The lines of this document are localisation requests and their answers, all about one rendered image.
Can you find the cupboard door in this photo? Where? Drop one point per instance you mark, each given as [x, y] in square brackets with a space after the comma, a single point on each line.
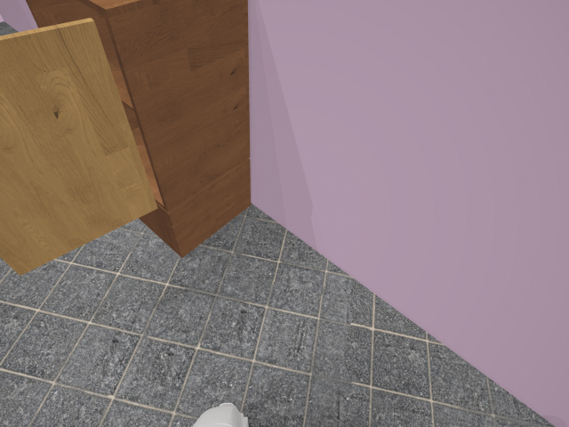
[70, 169]

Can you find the left robot thigh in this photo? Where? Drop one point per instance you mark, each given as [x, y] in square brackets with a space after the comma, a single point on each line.
[226, 416]

